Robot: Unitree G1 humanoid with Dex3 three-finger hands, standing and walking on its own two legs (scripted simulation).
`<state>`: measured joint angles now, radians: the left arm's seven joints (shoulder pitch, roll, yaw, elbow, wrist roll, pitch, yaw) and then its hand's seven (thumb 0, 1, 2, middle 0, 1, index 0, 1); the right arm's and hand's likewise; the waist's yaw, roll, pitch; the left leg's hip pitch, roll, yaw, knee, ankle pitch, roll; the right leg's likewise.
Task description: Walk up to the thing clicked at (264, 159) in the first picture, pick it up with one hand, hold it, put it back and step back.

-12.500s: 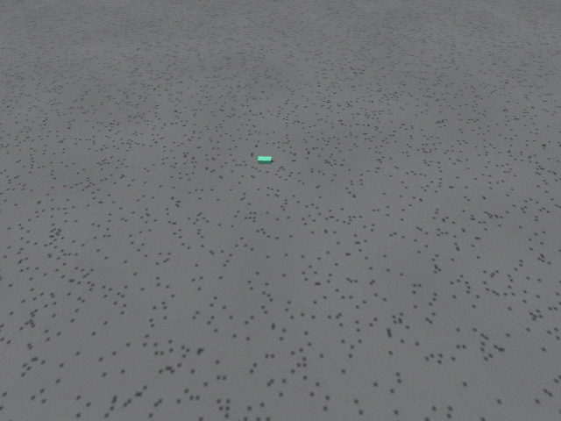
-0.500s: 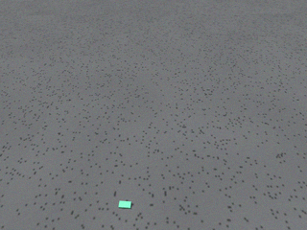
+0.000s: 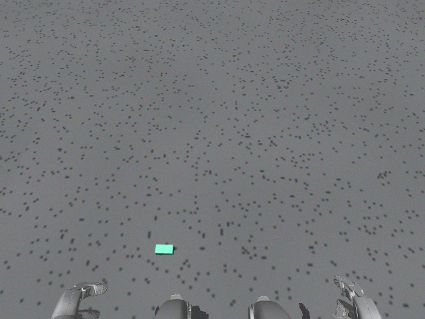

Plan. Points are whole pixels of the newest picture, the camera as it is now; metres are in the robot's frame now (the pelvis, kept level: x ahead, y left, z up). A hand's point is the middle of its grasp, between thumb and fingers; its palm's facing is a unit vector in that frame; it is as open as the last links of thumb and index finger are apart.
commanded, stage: rise first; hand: left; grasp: from above
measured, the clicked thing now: (164, 249) +0.41 +0.22 -0.70
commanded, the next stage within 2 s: none
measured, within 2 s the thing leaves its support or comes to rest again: neither
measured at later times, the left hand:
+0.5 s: hand out of the picture +0.14 +0.27 -0.23, palm faces -0.30 -0.79 -0.54, open 11.8 cm
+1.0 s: hand (127, 279) +0.26 +0.29 -0.44, palm faces -0.51 -0.31 -0.80, open 11.7 cm
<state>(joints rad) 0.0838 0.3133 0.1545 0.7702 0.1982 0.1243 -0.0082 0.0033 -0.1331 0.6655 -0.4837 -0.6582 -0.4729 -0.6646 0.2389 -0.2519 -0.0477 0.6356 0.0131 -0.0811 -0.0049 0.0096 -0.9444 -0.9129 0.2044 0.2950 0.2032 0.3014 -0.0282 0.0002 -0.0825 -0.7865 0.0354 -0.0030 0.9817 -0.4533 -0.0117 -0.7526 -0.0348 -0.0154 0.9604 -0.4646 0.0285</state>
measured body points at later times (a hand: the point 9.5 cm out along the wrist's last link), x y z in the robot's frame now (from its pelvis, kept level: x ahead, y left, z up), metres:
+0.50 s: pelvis -0.02 +0.00 -0.09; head +0.11 +0.02 +0.34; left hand +0.15 +0.31 -0.20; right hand +0.18 -0.25 -0.18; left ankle +0.01 +0.12 -0.68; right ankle +0.00 -0.14 -0.68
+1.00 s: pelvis -0.09 -0.01 -0.30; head +0.12 +0.01 +0.10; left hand +0.28 +0.30 -0.39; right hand +0.05 -0.28 -0.44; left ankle +0.01 +0.12 -0.68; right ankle +0.00 -0.14 -0.68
